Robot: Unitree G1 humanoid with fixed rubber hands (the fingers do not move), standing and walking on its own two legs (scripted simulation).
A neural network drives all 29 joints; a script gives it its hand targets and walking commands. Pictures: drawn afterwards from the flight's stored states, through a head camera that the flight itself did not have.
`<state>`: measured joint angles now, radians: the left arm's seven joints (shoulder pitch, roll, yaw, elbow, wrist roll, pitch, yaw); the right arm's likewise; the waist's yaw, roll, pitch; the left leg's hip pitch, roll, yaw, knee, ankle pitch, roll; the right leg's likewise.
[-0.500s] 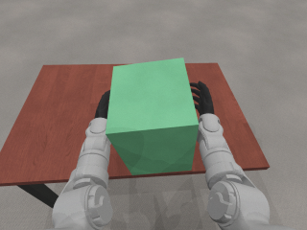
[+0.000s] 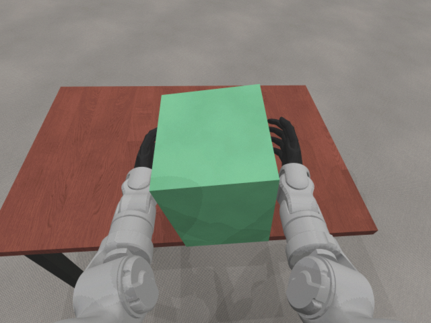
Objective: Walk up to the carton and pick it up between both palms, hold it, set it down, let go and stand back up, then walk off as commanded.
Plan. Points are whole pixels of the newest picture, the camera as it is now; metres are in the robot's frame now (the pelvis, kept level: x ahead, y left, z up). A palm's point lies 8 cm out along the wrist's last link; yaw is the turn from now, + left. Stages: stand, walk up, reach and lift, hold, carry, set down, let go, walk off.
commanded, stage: set down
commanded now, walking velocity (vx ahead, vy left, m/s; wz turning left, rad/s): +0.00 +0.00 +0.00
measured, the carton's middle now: (219, 173) +0.41 +0.03 +0.03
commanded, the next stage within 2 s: none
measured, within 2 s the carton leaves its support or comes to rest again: rests again in 1.48 s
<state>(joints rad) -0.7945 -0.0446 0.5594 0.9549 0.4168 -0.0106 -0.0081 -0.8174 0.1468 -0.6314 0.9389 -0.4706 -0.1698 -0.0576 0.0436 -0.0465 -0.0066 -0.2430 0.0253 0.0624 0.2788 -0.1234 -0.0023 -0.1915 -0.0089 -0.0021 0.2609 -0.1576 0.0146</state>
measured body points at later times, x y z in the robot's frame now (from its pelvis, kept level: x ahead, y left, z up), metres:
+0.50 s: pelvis +0.00 +0.00 +0.00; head +0.05 +0.02 +0.45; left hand +0.42 +0.17 +0.05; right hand +0.43 -0.11 +0.08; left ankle +0.01 +0.12 -0.75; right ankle -0.02 -0.13 -0.75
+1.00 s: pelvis +0.01 +0.00 +0.00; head +0.07 +0.02 +0.45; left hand +0.42 +0.16 +0.05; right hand +0.43 -0.12 +0.07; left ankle +0.01 +0.12 -0.75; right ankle -0.02 -0.13 -0.75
